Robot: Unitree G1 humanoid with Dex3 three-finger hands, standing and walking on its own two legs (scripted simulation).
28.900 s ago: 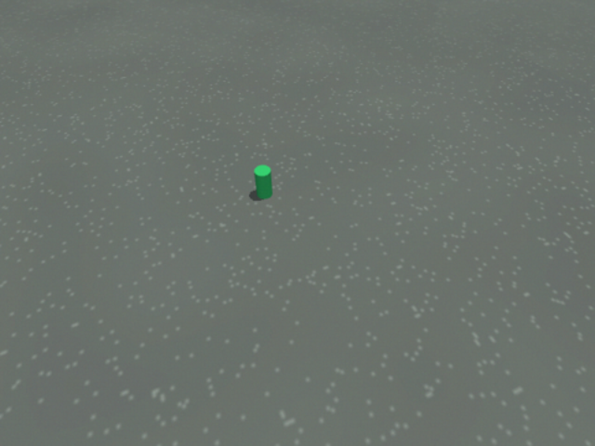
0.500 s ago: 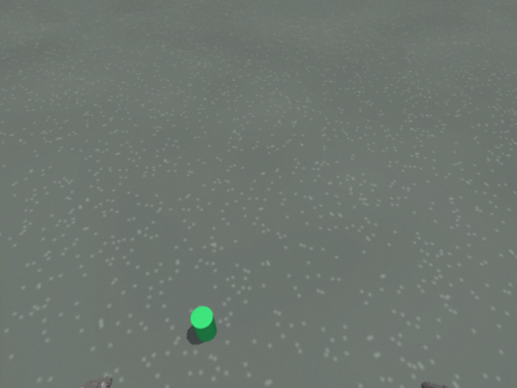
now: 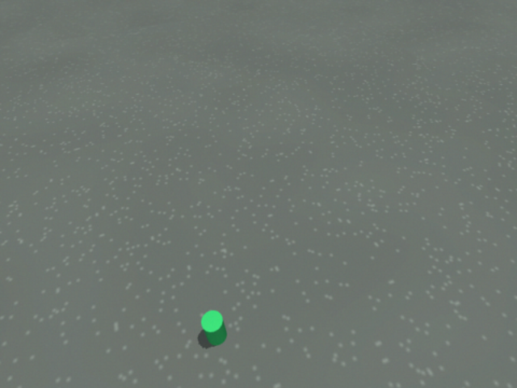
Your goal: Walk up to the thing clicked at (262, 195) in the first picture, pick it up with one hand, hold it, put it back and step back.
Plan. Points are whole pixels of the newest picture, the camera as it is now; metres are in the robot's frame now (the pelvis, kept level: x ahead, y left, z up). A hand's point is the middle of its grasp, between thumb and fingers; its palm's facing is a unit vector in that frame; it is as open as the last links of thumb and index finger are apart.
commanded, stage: stand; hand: left
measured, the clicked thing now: (214, 328) +0.44 +0.20 -0.70
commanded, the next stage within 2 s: step back in 1.32 s
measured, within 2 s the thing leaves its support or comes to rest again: neither
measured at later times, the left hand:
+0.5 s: hand out of the picture +0.08 +0.24 -0.15, palm faces +0.00 -0.94 -0.33, open 7.4 cm
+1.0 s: hand out of the picture +0.09 +0.24 -0.15, palm faces -0.01 -0.94 -0.34, open 7.4 cm
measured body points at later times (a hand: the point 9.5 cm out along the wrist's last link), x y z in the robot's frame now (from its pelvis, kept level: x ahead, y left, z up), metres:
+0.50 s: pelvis +0.01 -0.01 +0.00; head +0.01 -0.01 +0.45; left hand +0.08 +0.29 -0.13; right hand +0.07 -0.30 -0.14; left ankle +0.02 +0.13 -0.74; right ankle +0.03 -0.14 -0.74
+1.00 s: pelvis +0.02 -0.01 +0.00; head +0.03 -0.01 +0.45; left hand +0.09 +0.29 -0.13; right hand +0.08 -0.30 -0.14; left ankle +0.02 +0.13 -0.74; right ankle +0.03 -0.14 -0.74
